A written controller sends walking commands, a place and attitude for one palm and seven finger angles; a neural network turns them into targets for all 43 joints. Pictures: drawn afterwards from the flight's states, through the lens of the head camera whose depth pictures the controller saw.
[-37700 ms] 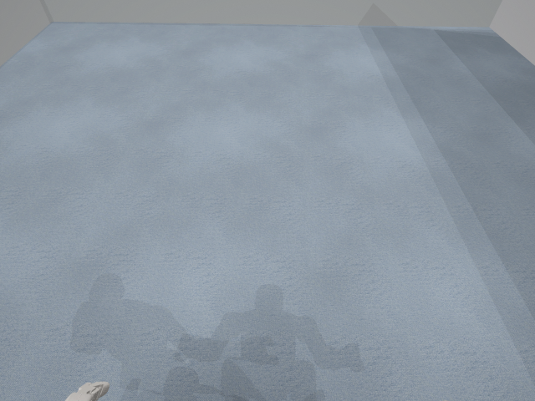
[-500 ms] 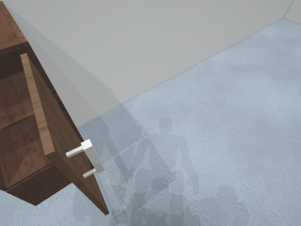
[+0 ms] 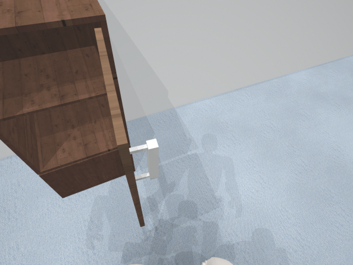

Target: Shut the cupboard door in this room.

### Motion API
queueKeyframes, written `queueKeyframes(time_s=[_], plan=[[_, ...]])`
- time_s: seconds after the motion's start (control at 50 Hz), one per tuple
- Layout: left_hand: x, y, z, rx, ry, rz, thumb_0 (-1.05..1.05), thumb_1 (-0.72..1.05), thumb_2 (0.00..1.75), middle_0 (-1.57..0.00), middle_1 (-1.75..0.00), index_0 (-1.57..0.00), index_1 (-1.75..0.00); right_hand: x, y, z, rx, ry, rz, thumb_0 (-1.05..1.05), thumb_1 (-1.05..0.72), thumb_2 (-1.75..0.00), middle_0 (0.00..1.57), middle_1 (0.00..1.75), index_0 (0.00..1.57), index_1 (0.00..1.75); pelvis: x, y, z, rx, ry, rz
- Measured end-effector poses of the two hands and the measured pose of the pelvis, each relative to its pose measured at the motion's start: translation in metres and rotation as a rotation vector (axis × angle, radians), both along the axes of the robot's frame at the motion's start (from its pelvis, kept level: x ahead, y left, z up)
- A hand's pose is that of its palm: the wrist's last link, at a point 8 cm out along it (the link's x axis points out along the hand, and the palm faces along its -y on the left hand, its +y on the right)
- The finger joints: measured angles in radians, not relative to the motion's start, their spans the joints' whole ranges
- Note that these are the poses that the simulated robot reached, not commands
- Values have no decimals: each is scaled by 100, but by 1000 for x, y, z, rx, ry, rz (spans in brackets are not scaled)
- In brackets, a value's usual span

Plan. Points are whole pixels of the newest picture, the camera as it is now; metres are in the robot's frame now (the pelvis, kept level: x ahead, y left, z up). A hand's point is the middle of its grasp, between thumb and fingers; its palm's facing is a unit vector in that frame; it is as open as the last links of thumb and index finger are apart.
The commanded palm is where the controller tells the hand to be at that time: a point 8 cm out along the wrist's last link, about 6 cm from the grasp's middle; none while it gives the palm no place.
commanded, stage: turn or walk to find it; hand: left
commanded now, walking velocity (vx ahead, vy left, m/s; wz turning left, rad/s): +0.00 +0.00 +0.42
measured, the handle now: (144, 163) +0.34 +0.11 -0.01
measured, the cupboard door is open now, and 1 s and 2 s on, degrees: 83 83 83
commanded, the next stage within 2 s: stand and wait in 0.02 s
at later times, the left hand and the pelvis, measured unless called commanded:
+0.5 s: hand out of the picture +0.03 +0.15 -0.16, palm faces +0.14 -0.96 -0.24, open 7.2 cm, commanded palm none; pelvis +0.01 -0.04 +0.01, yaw +7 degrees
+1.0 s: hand out of the picture +0.00 +0.16 -0.17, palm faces +0.23 -0.95 -0.21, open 7.3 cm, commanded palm none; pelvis +0.02 -0.02 +0.00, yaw +11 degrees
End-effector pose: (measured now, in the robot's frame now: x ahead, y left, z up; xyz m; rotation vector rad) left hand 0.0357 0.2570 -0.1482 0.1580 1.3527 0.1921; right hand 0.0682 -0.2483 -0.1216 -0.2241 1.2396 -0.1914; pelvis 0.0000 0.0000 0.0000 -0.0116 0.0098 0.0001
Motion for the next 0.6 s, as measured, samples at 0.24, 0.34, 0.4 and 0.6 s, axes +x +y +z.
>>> queueKeyframes(time_s=[0.24, 0.34, 0.4, 0.6], plan=[[17, -21, 23, 38, -87, 11, 1, 91, 90, -20, -30, -20, -30, 12, 5, -16, 89, 1, 38, 0, -91, -90, 20, 30, 20, 30, 5, -16, 4, 28, 9, 51], [11, -51, 26, 37, -95, 10, 1, 91, 90, -20, -30, -20, -30, 7, -6, -31, 127, 32, 21, 0, -92, -90, 20, 30, 20, 30, 10, -31, 2, 32, -5, 67], [2, -61, 28, 32, -77, 41, 0, 93, 90, -20, -30, -20, -30, 4, -13, -28, 122, 66, 25, 0, -92, -90, 20, 30, 20, 30, 12, -36, 6, 40, -7, 76], [-43, -51, 15, 4, -3, 153, 0, 92, 90, -21, -30, -21, -30, 9, -14, -19, 56, 143, 114, 0, -91, -90, 20, 30, 19, 30, 8, -29, 5, 30, 2, 157]])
